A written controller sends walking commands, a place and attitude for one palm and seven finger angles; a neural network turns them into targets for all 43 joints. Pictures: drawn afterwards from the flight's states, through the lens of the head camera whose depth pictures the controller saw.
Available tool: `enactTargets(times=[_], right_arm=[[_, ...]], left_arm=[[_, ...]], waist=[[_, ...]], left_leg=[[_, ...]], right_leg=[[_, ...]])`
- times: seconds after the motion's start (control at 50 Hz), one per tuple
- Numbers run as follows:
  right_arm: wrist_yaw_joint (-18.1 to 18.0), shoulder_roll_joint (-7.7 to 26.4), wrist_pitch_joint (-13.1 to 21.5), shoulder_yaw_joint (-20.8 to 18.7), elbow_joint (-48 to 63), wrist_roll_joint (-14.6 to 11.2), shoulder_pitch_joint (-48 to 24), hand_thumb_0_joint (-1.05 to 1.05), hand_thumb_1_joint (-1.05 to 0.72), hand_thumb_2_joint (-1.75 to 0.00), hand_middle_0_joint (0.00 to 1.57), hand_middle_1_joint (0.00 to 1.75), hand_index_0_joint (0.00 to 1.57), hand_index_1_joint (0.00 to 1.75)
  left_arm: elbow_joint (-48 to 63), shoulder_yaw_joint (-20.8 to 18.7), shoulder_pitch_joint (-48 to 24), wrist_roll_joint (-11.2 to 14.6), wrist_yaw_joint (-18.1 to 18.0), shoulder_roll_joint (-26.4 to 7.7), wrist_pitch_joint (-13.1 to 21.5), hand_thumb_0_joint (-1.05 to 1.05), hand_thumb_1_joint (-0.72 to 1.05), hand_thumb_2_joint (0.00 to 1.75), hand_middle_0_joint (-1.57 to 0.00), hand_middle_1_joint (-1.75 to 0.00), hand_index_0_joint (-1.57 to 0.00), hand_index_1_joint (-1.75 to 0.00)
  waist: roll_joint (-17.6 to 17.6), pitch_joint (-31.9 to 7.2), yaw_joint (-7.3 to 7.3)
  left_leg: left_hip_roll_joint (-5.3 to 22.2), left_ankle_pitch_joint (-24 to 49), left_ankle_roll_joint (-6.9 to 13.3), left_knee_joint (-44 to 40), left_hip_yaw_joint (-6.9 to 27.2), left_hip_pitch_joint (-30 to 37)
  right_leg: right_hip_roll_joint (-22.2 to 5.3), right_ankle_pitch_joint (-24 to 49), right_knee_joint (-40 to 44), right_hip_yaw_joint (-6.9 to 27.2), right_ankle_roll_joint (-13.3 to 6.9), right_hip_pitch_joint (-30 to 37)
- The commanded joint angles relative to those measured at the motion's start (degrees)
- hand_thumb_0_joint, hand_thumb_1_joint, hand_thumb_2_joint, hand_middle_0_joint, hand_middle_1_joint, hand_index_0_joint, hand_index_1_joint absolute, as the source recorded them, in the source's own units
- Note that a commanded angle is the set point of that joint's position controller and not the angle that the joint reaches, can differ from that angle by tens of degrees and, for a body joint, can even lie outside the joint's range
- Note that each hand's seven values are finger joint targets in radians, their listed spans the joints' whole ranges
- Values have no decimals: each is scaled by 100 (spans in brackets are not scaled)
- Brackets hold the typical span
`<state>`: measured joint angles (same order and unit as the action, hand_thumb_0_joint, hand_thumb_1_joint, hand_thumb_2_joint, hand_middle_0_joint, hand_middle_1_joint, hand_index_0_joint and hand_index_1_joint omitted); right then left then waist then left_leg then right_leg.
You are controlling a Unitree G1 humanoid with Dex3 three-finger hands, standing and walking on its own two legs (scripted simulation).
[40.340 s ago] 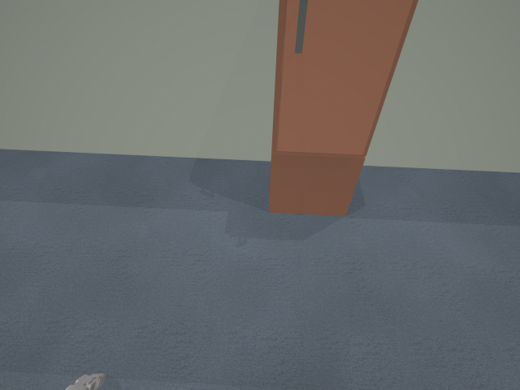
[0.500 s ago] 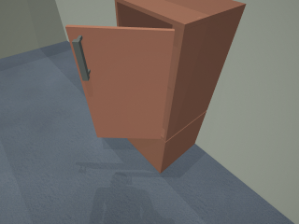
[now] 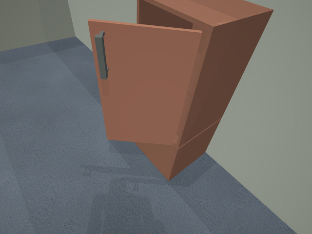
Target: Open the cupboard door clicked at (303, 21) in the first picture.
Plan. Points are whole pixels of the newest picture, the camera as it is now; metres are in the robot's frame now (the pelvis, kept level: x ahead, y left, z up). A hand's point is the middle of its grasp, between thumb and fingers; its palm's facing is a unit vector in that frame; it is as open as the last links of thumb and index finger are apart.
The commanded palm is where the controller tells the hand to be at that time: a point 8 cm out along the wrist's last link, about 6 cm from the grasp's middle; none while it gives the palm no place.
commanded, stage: shuffle to correct the standing spot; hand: left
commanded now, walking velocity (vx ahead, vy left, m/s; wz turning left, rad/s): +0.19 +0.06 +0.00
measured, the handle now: (103, 55) +0.60 +0.24 +0.16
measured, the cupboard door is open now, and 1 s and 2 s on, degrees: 48 48 48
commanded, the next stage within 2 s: come to a stop and stand still in 0.24 s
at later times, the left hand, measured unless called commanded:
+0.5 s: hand (102, 219) +0.20 +0.17 -0.16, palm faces -0.02 -0.98 -0.17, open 7.3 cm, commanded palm none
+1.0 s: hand out of the picture +0.09 +0.18 -0.17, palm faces +0.04 -0.96 -0.27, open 7.4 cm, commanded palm none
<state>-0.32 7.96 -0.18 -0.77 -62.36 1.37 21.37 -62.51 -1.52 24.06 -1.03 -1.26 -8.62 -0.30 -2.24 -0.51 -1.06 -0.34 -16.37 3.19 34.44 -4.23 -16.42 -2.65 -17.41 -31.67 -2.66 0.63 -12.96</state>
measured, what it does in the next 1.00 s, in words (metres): steps on the spot: right foot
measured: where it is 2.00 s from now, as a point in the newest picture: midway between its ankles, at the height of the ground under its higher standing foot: outside the picture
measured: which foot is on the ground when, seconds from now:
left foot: down 0.00-1.00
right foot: down 0.00-0.02, up 0.04-0.46, down 0.48-1.00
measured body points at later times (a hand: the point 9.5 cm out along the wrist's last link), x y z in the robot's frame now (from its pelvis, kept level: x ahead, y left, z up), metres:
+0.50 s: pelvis +0.09 +0.01 +0.00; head +0.11 +0.01 +0.45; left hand +0.20 +0.22 -0.14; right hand -0.01 -0.18 -0.15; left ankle +0.03 +0.07 -0.73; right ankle +0.12 -0.10 -0.73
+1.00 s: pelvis +0.07 -0.01 +0.00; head +0.09 -0.02 +0.45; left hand +0.09 +0.23 -0.15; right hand +0.13 -0.24 -0.16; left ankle +0.04 +0.08 -0.73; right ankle +0.10 -0.11 -0.73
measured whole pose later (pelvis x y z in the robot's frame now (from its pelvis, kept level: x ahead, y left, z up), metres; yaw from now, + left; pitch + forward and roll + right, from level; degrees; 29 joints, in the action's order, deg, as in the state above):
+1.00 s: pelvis +0.07 -0.01 +0.00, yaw -1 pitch -2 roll +1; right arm -2.0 10.5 0.4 -1.6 -56.0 0.7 12.7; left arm -59.3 -0.7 15.9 -0.6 -3.4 -10.0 -0.7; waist 1.0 3.4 -0.7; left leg -0.9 -19.9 2.2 31.1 -7.3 -9.6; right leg -1.7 -16.0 -34.6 -3.4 -1.5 -16.9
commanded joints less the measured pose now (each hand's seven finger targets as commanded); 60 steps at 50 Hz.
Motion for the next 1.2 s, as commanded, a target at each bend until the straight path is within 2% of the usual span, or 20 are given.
enactTargets(times=[0.0, 0.02, 0.06, 0.16, 0.34, 0.4, 0.44, 0.46, 0.48, 0.5, 0.56, 0.64, 0.68, 0.76, 0.8, 0.86, 0.88, 0.94, 1.06, 1.18], right_arm=[[-67, 898, 165, -202, 109, 37, 963, 0, -90, -90, 20, 30, 20, 30], [-93, 904, 199, -218, 98, 21, 973, 0, -90, -90, 20, 30, 20, 30], [-103, 732, 288, -151, 146, -1, 825, 0, -90, -90, 20, 30, 20, 30], [-155, 542, 463, -56, 120, -13, 719, 0, -90, -90, 20, 30, 20, 30], [-179, 493, 419, -69, -165, 56, 1047, 0, -90, -90, 20, 30, 20, 30], [-216, 461, 364, -31, -202, 17, 895, 0, -90, -90, 20, 30, 20, 30], [-198, 230, 387, 27, -143, -85, 784, 0, -90, -90, 20, 30, 20, 30], [-191, 135, 381, 56, -91, -114, 762, 0, -90, -90, 20, 30, 20, 30], [-209, 108, 312, 23, -105, -125, 821, 0, -90, -90, 20, 30, 20, 30], [-222, 15, 247, -30, -102, -129, 821, 0, -90, -90, 20, 30, 20, 30], [-231, -57, 81, -56, -147, -133, 778, 0, -90, -90, 20, 30, 20, 30], [-259, 337, 109, -152, -14, -48, 491, 0, -90, -90, 20, 30, 20, 30], [-282, 425, 110, -177, 131, -33, 251, 0, -90, -90, 20, 30, 20, 30], [-276, 610, 100, -238, 368, -2, -192, 0, -90, -90, 20, 30, 20, 30], [-265, 615, 92, -235, 458, -22, -352, 0, -90, -90, 20, 30, 20, 30], [-233, 410, 16, -192, 438, -75, -136, 0, -90, -90, 20, 30, 20, 30], [-183, 884, 127, -222, 772, -157, -573, 0, -90, -90, 20, 30, 20, 30], [-147, 692, 156, -123, 875, -50, -391, 0, -90, -90, 20, 30, 20, 30], [-71, 742, 35, -55, 954, -57, -452, 0, -90, -90, 20, 30, 20, 30], [-18, 765, 16, -40, 720, -2, -120, 0, -90, -90, 20, 30, 20, 30]], left_arm=[[562, -66, -297, -76, 25, -243, 79, 0, 90, 90, -20, -30, -20, -30], [616, -39, -454, -112, 34, -173, 110, 0, 90, 90, -20, -30, -20, -30], [624, -59, -568, -118, 88, -164, 190, 0, 90, 90, -20, -30, -20, -30], [562, -42, -631, -67, 167, 58, 205, 0, 90, 90, -20, -30, -20, -30], [855, -66, -1532, -48, 138, -40, 197, 0, 90, 90, -20, -30, -20, -30], [701, -56, -1201, -29, 68, -8, 233, 0, 90, 90, -20, -30, -20, -30], [494, -98, -544, -8, -48, -370, 312, 0, 90, 90, -20, -30, -20, -30], [346, -116, -226, 22, -92, -563, 337, 0, 90, 90, -20, -30, -20, -30], [294, -105, -242, 58, -102, -753, 309, 0, 90, 90, -20, -30, -20, -30], [369, -100, -437, 42, -111, -857, 243, 0, 90, 90, -20, -30, -20, -30], [558, -94, -1047, 41, -189, -646, 200, 0, 90, 90, -20, -30, -20, -30], [778, -117, -1183, 81, -159, -423, 20, 0, 90, 90, -20, -30, -20, -30], [835, -141, -1154, 29, -158, -370, -53, 0, 90, 90, -20, -30, -20, -30], [843, -121, -1051, -17, -118, -292, -84, 0, 90, 90, -20, -30, -20, -30], [722, -109, -740, -23, -120, -319, -17, 0, 90, 90, -20, -30, -20, -30], [655, -52, -783, 6, -125, -572, 60, 0, 90, 90, -20, -30, -20, -30], [464, -125, -438, 9, -365, -842, 118, 0, 90, 90, -20, -30, -20, -30], [705, 13, -637, 35, -238, -714, 119, 0, 90, 90, -20, -30, -20, -30], [636, 151, -811, 23, -87, -745, 124, 0, 90, 90, -20, -30, -20, -30], [651, 49, -681, 8, -61, -923, 98, 0, 90, 90, -20, -30, -20, -30]], waist=[[1638, 1054, 450], [1674, 1230, 451], [958, 1096, 350], [540, 522, 208], [634, 525, 371], [369, 254, 153], [-158, -247, -121], [-512, -435, -148], [-466, -328, -45], [-193, -62, 51], [-812, 74, 254], [1227, 165, 142], [1263, 230, 116], [754, 212, 31], [370, 93, -46], [-363, -166, 228], [308, -330, 173], [1047, -595, 126], [-454, 789, 247], [13, 793, 250]], left_leg=[[1384, -2752, 439, -2434, 2217, 342], [1762, -2756, 814, -2837, 2804, 336], [1814, -1793, 1070, -2749, 2736, 481], [1389, 904, 943, -2458, 1344, 901], [1506, 2255, 985, -2082, 1225, 1269], [1222, 3251, 608, -1355, 824, 1043], [797, 2643, 93, -561, 531, 37], [421, 982, -164, -329, 245, -696], [176, -753, -325, -129, 184, -780], [139, -1133, -345, -55, 286, -585], [369, -569, -384, -360, 248, 15], [1141, 4173, -85, -1123, 598, 810], [1389, 5454, 243, -1115, 745, 1039], [1384, 4986, 459, -921, 689, 1268], [1025, 3811, 187, -645, 497, 993], [531, 1285, -188, -643, 221, 788], [803, 2335, -301, -490, 117, 727], [955, 3023, -88, -737, 424, 1003], [546, -337, -55, -1252, 434, 365], [394, -821, -39, -1299, 346, 340]], right_leg=[[270, -1344, -936, -364, -304, -1883], [192, -1222, -1868, -266, -342, -2213], [-134, -904, -2753, 64, -389, -2505], [-214, -131, -2123, -127, -197, -1962], [-36, -268, -908, -237, -231, -1568], [131, 465, 184, -323, -202, -396], [-457, 2580, 600, 461, -301, 1466], [-1314, 4460, 325, 1214, -680, 2209], [-1909, 5644, 361, 1385, -1159, 2013], [-1979, 5910, 354, 1173, -1264, 1462], [-1549, 5199, 406, 913, -1100, 527], [-415, 2171, -273, 161, -305, -164], [-148, 300, -662, -7, -192, -471], [-76, 9, -396, 50, -157, -536], [-238, 1742, 233, 350, -199, -43], [-913, 3485, 334, 964, -558, 182], [-802, 4838, -221, 837, -346, 384], [-379, 2008, -276, 452, -433, 116], [-448, -232, 1082, 955, -451, -692], [-398, -1677, 1569, 1142, -424, -1088]])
